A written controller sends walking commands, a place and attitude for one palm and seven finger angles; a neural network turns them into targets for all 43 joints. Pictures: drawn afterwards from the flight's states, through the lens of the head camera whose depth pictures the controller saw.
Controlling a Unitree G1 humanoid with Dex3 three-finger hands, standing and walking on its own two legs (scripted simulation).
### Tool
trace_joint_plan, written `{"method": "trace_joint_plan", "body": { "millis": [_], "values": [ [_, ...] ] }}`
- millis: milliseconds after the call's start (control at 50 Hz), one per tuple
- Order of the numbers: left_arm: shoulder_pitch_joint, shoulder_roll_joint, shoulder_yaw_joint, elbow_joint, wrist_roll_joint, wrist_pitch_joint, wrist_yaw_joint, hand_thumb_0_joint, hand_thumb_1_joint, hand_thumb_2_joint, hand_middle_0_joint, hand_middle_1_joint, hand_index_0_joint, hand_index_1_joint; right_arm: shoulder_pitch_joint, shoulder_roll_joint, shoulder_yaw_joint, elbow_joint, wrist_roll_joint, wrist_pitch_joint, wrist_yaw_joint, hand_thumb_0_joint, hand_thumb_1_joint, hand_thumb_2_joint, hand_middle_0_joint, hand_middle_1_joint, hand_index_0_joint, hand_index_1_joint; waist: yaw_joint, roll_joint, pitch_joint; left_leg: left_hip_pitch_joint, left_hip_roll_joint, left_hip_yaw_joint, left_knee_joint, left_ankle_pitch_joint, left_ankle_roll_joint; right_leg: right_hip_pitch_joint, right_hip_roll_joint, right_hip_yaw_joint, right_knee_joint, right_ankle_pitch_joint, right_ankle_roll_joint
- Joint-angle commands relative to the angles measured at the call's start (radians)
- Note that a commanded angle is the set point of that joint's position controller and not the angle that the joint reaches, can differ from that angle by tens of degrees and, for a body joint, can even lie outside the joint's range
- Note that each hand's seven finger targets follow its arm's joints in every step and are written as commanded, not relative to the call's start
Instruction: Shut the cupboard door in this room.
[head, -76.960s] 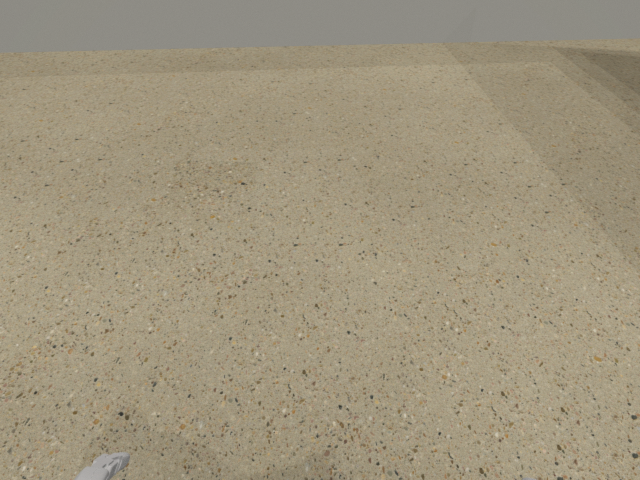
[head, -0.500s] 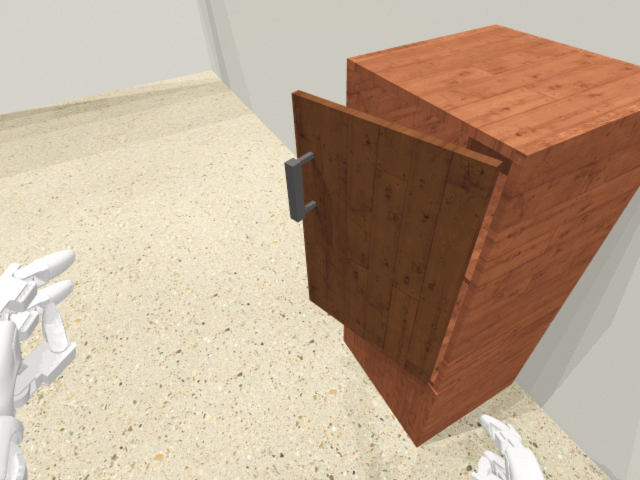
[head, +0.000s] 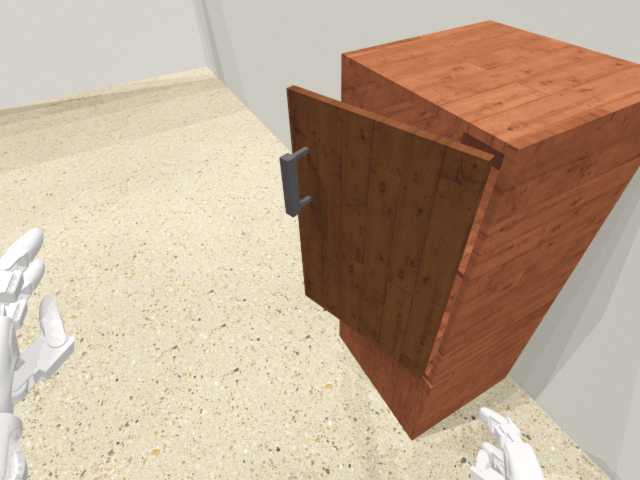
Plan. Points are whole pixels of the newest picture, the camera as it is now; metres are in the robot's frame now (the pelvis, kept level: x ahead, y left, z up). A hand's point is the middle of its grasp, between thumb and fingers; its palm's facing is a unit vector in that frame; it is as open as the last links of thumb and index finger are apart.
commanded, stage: step back with the hand held close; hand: left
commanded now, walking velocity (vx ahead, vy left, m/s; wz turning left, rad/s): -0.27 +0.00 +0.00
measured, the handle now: (298, 181) +0.64 +0.12 +0.03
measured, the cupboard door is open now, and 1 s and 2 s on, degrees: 19 19 19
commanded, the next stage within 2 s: stop stepping back and stand still in 1.16 s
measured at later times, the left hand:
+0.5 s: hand (10, 379) +0.15 +0.30 +0.16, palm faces +0.44 -0.75 -0.49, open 7.4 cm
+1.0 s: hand out of the picture +0.05 +0.28 +0.17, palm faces +0.49 -0.73 -0.47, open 7.4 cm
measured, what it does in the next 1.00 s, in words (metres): walks backwards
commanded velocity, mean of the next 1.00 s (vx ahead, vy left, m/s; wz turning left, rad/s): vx -0.30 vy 0.00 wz -0.01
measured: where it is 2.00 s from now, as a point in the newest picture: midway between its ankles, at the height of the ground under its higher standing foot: outside the picture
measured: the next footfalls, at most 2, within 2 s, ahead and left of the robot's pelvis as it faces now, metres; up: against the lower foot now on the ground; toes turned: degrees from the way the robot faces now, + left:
right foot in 1.16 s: -0.26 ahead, -0.13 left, +0.00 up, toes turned +0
left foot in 1.32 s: -0.11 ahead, +0.10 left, +0.00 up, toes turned +3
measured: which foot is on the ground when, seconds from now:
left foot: down 0.00-1.00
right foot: down 0.00-0.92, up 0.94-1.00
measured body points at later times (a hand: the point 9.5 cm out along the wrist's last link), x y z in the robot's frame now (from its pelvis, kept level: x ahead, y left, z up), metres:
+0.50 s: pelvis -0.05 +0.03 -0.02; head -0.06 +0.03 +0.43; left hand +0.12 +0.34 +0.19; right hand +0.12 -0.22 -0.08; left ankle -0.02 +0.11 -0.74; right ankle +0.01 -0.11 -0.74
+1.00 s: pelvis -0.16 +0.01 -0.03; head -0.14 +0.04 +0.42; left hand +0.01 +0.32 +0.19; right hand +0.00 -0.24 -0.11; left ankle -0.02 +0.11 -0.74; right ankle -0.09 -0.12 -0.71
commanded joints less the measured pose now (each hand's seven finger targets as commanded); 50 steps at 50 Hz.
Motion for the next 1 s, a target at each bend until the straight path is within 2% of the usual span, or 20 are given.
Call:
{"method": "trace_joint_plan", "body": {
  "millis": [0,80,140,220,240,360,500,620,680,720,740,760,780,840,860,880,900,920,960,980],
  "values": [
    [-0.081,0.218,0.165,-0.146,-0.003,-0.093,0.011,0.000,0.900,0.900,-0.200,-0.300,-0.200,-0.300,-0.108,-0.138,-0.050,-0.184,0.003,-0.023,-0.009,0.000,-0.900,-0.900,0.200,0.300,0.200,0.300,-0.042,-0.087,-0.003,-0.159,0.025,-0.023,0.003,0.045,0.019,-0.084,-0.104,0.148,-0.120,0.060,-0.015],
    [-0.028,0.203,0.138,-0.186,0.006,-0.108,0.021,0.000,0.900,0.900,-0.200,-0.300,-0.200,-0.300,-0.101,-0.137,-0.055,-0.188,0.003,0.005,-0.007,0.000,-0.900,-0.900,0.200,0.300,0.200,0.300,-0.051,-0.067,-0.112,-0.131,0.032,-0.023,0.062,0.139,0.011,-0.074,-0.155,0.162,-0.057,0.195,-0.043],
    [0.016,0.233,0.167,-0.253,0.001,-0.108,0.033,0.000,0.900,0.900,-0.200,-0.300,-0.200,-0.300,-0.105,-0.143,-0.060,-0.212,0.005,0.022,-0.015,0.000,-0.900,-0.900,0.200,0.300,0.200,0.300,-0.049,-0.020,-0.205,-0.131,0.063,-0.044,0.043,0.349,0.005,-0.001,-0.127,0.104,0.071,0.398,-0.023],
    [0.051,0.294,0.232,-0.313,-0.001,-0.097,0.045,0.000,0.900,0.900,-0.200,-0.300,-0.200,-0.300,-0.113,-0.147,-0.068,-0.240,0.007,0.051,-0.025,0.000,-0.900,-0.900,0.200,0.300,0.200,0.300,-0.043,-0.004,-0.253,-0.181,0.082,-0.058,0.067,0.505,-0.002,0.039,-0.109,0.093,0.162,0.519,-0.011],
    [0.066,0.275,0.221,-0.309,-0.004,-0.095,0.046,0.000,0.900,0.900,-0.200,-0.300,-0.200,-0.300,-0.102,-0.141,-0.066,-0.249,0.009,0.058,-0.024,0.000,-0.900,-0.900,0.200,0.300,0.200,0.300,-0.046,-0.020,-0.241,-0.197,0.088,-0.063,0.070,0.524,-0.007,0.032,-0.107,0.091,0.176,0.508,-0.011],
    [0.082,0.260,0.231,-0.287,0.001,-0.102,0.048,0.000,0.900,0.900,-0.200,-0.300,-0.200,-0.300,-0.090,-0.156,-0.069,-0.260,0.003,0.069,-0.024,0.000,-0.900,-0.900,0.200,0.300,0.200,0.300,-0.048,0.018,-0.156,-0.400,0.137,-0.113,-0.019,0.260,0.029,0.039,-0.054,0.078,0.236,0.292,0.017],
    [-0.021,0.227,0.205,-0.282,0.036,-0.133,0.049,0.000,0.900,0.900,-0.200,-0.300,-0.200,-0.300,-0.074,-0.169,-0.065,-0.266,0.000,0.040,-0.024,0.000,-0.900,-0.900,0.200,0.300,0.200,0.300,-0.056,0.067,-0.048,-0.763,0.181,-0.163,-0.137,-0.361,0.091,0.157,-0.016,0.080,0.352,0.129,0.032],
    [-0.124,0.259,0.234,-0.326,0.073,-0.163,0.054,0.000,0.900,0.900,-0.200,-0.300,-0.200,-0.300,-0.063,-0.176,-0.067,-0.262,-0.004,0.011,-0.025,0.000,-0.900,-0.900,0.200,0.300,0.200,0.300,-0.058,0.058,-0.039,-0.875,0.166,-0.169,-0.095,-0.558,0.111,0.183,-0.009,0.121,0.386,0.022,0.027],
    [-0.127,0.242,0.221,-0.319,0.067,-0.173,0.057,0.000,0.900,0.900,-0.200,-0.300,-0.200,-0.300,-0.052,-0.156,-0.064,-0.259,-0.003,0.003,-0.019,0.000,-0.900,-0.900,0.200,0.300,0.200,0.300,-0.065,-0.017,-0.016,-0.823,0.111,-0.114,0.035,-0.555,0.087,0.045,-0.062,0.218,0.274,-0.120,-0.003],
    [-0.120,0.283,0.254,-0.329,0.061,-0.177,0.064,0.000,0.900,0.900,-0.200,-0.300,-0.200,-0.300,-0.041,-0.149,-0.066,-0.240,-0.011,0.001,-0.011,0.000,-0.900,-0.900,0.200,0.300,0.200,0.300,-0.065,-0.117,-0.012,-0.678,0.050,-0.088,0.205,-0.467,0.049,-0.150,-0.160,0.379,0.072,-0.283,-0.058],
    [-0.112,0.256,0.217,-0.334,0.048,-0.173,0.066,0.000,0.900,0.900,-0.200,-0.300,-0.200,-0.300,-0.036,-0.120,-0.051,-0.220,-0.013,0.006,-0.001,0.000,-0.900,-0.900,0.200,0.300,0.200,0.300,-0.070,-0.172,-0.019,-0.560,0.028,-0.077,0.293,-0.373,0.022,-0.272,-0.230,0.430,-0.025,-0.371,-0.094],
    [-0.118,0.269,0.211,-0.347,0.044,-0.172,0.073,0.000,0.900,0.900,-0.200,-0.300,-0.200,-0.300,-0.040,-0.110,-0.046,-0.206,-0.014,0.011,0.007,0.000,-0.900,-0.900,0.200,0.300,0.200,0.300,-0.076,-0.209,-0.025,-0.444,0.016,-0.063,0.369,-0.298,0.005,-0.384,-0.277,0.447,-0.090,-0.422,-0.117],
    [-0.110,0.273,0.209,-0.344,0.040,-0.171,0.079,0.000,0.900,0.900,-0.200,-0.300,-0.200,-0.300,-0.033,-0.108,-0.043,-0.198,-0.017,0.017,0.011,0.000,-0.900,-0.900,0.200,0.300,0.200,0.300,-0.083,-0.223,-0.048,-0.373,0.016,-0.062,0.386,-0.260,0.002,-0.425,-0.288,0.406,-0.109,-0.436,-0.117],
    [-0.029,0.286,0.236,-0.338,0.029,-0.172,0.090,0.000,0.900,0.900,-0.200,-0.300,-0.200,-0.300,-0.031,-0.119,-0.048,-0.202,-0.011,0.031,0.006,0.000,-0.900,-0.900,0.200,0.300,0.200,0.300,-0.085,-0.133,-0.098,-0.336,0.043,-0.099,0.225,-0.264,0.027,-0.405,-0.209,0.263,-0.012,-0.362,-0.067],
    [-0.008,0.287,0.244,-0.350,0.026,-0.176,0.090,0.000,0.900,0.900,-0.200,-0.300,-0.200,-0.300,-0.033,-0.131,-0.052,-0.214,-0.009,0.034,0.001,0.000,-0.900,-0.900,0.200,0.300,0.200,0.300,-0.084,-0.057,-0.098,-0.390,0.077,-0.146,0.135,-0.335,0.049,-0.375,-0.153,0.213,0.068,-0.358,-0.041],
    [0.002,0.289,0.262,-0.368,0.030,-0.183,0.092,0.000,0.900,0.900,-0.200,-0.300,-0.200,-0.300,-0.039,-0.149,-0.057,-0.226,-0.007,0.032,-0.005,0.000,-0.900,-0.900,0.200,0.300,0.200,0.300,-0.081,0.070,-0.098,-0.530,0.150,-0.231,0.003,-0.466,0.086,-0.270,-0.082,0.152,0.231,-0.330,-0.012],
    [0.006,0.283,0.285,-0.376,0.040,-0.189,0.096,0.000,0.900,0.900,-0.200,-0.300,-0.200,-0.300,-0.061,-0.158,-0.060,-0.235,-0.007,0.021,-0.012,0.000,-0.900,-0.900,0.200,0.300,0.200,0.300,-0.069,0.234,-0.104,-0.745,0.271,-0.342,-0.174,-0.605,0.136,-0.069,0.017,0.067,0.524,-0.191,0.018],
    [-0.001,0.302,0.305,-0.369,0.038,-0.188,0.097,0.000,0.900,0.900,-0.200,-0.300,-0.200,-0.300,-0.084,-0.136,-0.065,-0.235,-0.011,0.010,-0.019,0.000,-0.900,-0.900,0.200,0.300,0.200,0.300,-0.055,0.270,-0.105,-0.802,0.342,-0.401,-0.253,-0.500,0.153,-0.009,0.064,0.040,0.694,-0.158,0.035],
    [-0.056,0.327,0.317,-0.465,0.014,-0.197,0.087,0.000,0.900,0.900,-0.200,-0.300,-0.200,-0.300,-0.074,-0.116,-0.081,-0.208,-0.019,-0.018,-0.013,0.000,-0.900,-0.900,0.200,0.300,0.200,0.300,-0.061,0.140,-0.167,-0.570,0.336,-0.308,-0.178,-0.207,0.124,-0.157,0.064,0.072,0.755,-0.267,0.030],
    [0.008,0.308,0.319,-0.413,0.011,-0.201,0.085,0.000,0.900,0.900,-0.200,-0.300,-0.200,-0.300,-0.079,-0.128,-0.093,-0.195,-0.009,-0.036,-0.008,0.000,-0.900,-0.900,0.200,0.300,0.200,0.300,-0.047,0.107,-0.199,-0.479,0.320,-0.249,-0.131,-0.178,0.106,-0.175,0.057,0.066,0.690,-0.288,0.027]
  ]
}}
